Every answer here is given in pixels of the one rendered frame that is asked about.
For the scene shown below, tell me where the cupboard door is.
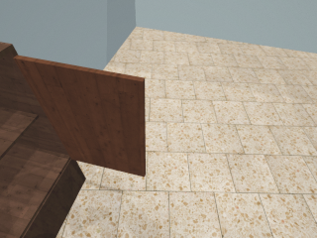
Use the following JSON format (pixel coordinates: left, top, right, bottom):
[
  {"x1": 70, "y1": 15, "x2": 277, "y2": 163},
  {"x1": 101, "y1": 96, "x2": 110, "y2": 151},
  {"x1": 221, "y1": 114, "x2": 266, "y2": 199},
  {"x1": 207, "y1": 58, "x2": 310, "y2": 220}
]
[{"x1": 13, "y1": 55, "x2": 146, "y2": 177}]

